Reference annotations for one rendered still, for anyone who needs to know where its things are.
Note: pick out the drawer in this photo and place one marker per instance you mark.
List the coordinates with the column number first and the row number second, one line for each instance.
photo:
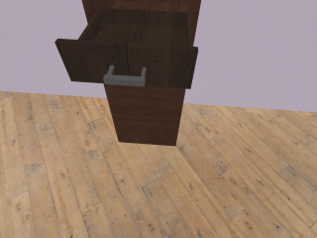
column 130, row 39

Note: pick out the handle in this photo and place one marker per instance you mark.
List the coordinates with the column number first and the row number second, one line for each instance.
column 127, row 80

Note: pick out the cabinet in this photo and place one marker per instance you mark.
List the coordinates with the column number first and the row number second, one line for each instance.
column 146, row 114

